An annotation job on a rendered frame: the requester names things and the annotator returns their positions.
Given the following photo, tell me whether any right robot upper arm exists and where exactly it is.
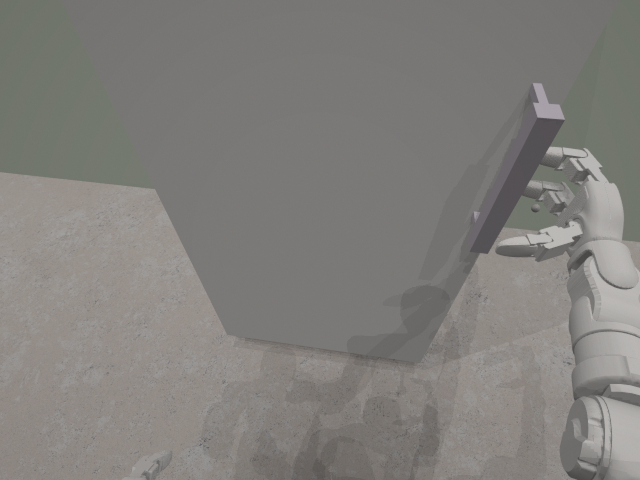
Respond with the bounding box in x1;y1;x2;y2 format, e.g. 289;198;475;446
559;395;640;480

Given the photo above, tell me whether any handle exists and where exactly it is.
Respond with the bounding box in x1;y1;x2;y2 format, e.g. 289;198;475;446
468;83;565;254

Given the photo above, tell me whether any robot right forearm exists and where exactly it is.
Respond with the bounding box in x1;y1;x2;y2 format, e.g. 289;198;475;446
567;240;640;406

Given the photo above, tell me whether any right robot hand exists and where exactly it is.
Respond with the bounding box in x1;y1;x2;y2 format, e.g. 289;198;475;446
495;147;624;262

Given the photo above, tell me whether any left robot hand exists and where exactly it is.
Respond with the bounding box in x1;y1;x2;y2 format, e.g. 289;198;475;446
122;450;173;480

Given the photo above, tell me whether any fridge door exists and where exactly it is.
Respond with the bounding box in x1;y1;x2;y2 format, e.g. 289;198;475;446
61;0;619;363

